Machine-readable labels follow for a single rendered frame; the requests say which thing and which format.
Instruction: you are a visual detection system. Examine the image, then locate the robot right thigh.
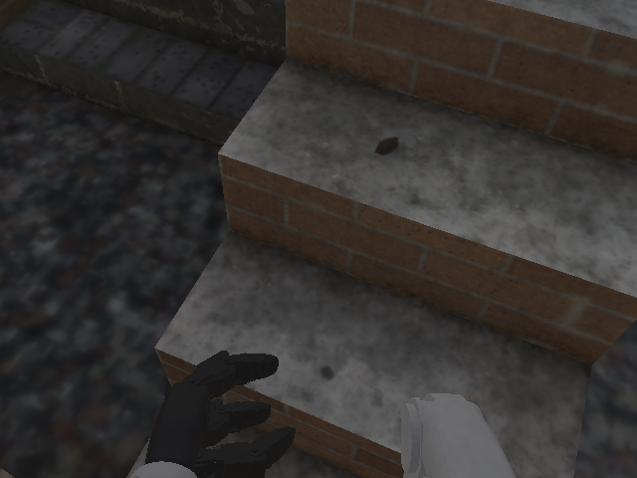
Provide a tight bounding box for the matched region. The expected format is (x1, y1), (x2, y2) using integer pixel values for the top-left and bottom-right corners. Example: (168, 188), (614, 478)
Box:
(400, 393), (517, 478)

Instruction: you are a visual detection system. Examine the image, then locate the left robot hand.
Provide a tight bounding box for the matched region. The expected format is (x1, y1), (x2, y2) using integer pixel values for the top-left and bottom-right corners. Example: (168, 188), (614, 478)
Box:
(144, 351), (296, 478)

